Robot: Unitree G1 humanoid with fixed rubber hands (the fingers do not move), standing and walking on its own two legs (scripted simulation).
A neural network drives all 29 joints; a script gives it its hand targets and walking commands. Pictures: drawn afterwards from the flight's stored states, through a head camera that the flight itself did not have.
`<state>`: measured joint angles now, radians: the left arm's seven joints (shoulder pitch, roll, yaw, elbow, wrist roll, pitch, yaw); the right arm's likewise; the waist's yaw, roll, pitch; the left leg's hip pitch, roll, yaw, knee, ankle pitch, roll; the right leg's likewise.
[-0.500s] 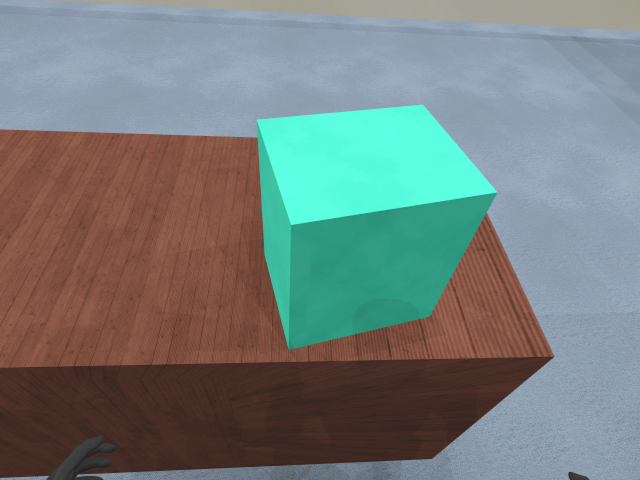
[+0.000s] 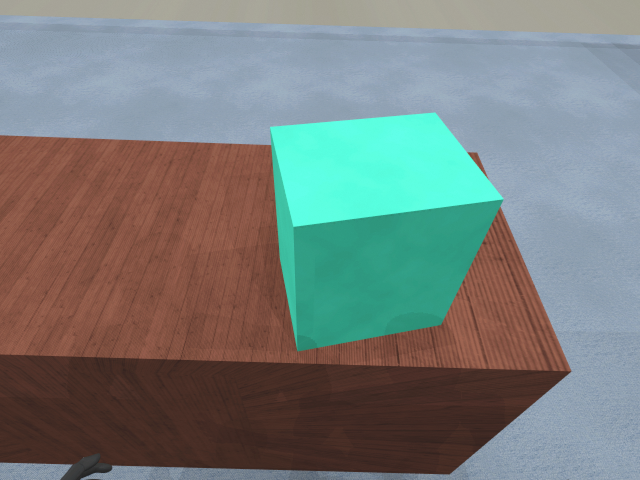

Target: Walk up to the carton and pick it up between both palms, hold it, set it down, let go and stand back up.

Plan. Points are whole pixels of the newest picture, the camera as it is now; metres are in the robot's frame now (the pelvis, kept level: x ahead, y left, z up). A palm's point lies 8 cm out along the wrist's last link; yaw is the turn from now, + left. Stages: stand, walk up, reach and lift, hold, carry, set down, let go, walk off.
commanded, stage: walk up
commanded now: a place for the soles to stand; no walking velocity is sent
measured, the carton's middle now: (364, 235) +0.46 -0.05 +0.06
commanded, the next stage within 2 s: none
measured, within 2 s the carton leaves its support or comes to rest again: neither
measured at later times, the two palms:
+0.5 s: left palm out of the picture +0.11 +0.32 -0.08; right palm out of the picture +0.09 -0.32 -0.07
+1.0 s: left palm out of the picture +0.11 +0.32 -0.08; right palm out of the picture +0.09 -0.33 -0.08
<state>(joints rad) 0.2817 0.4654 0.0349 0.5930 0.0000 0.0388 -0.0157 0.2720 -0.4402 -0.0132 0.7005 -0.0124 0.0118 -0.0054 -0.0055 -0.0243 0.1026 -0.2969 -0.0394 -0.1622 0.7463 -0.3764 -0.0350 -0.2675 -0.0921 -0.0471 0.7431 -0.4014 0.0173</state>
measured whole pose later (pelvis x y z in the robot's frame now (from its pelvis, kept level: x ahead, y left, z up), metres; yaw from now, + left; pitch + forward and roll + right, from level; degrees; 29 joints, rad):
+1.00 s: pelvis +0.00 -0.01 +0.00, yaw +0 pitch -5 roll +0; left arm 0.23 0.46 0.03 0.73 0.00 0.04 -0.02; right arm 0.22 -0.44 -0.01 0.82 -0.01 0.01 0.00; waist -0.01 -0.02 0.10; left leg -0.27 -0.04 -0.16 0.72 -0.37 -0.04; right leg -0.24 -0.09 -0.05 0.73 -0.39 0.04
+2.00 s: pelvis +0.00 -0.01 +0.00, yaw +0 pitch -5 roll +0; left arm 0.21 0.46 0.03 0.76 0.00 0.04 -0.02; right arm 0.21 -0.44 -0.01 0.85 -0.01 0.01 0.00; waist -0.01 -0.02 0.11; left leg -0.26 -0.04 -0.16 0.71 -0.36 -0.04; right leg -0.23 -0.09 -0.05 0.72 -0.39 0.04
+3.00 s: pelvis +0.01 -0.01 +0.00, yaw +0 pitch -5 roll +0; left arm 0.20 0.46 0.03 0.76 0.00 0.04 -0.02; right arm 0.21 -0.44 -0.01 0.85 -0.01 0.01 0.00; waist -0.01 -0.02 0.11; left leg -0.25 -0.03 -0.16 0.70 -0.36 -0.04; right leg -0.23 -0.09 -0.05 0.71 -0.39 0.04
